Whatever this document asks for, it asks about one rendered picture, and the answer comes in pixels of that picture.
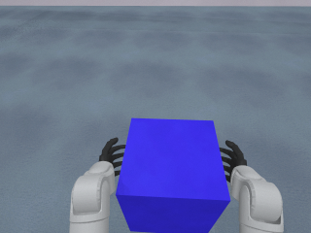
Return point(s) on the robot left forearm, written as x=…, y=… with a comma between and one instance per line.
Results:
x=90, y=199

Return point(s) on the robot right forearm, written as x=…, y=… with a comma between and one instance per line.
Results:
x=260, y=208

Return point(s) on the left robot hand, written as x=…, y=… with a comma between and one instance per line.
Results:
x=107, y=154

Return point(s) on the right robot hand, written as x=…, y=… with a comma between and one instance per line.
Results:
x=237, y=158

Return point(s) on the carton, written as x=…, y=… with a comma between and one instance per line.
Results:
x=172, y=177

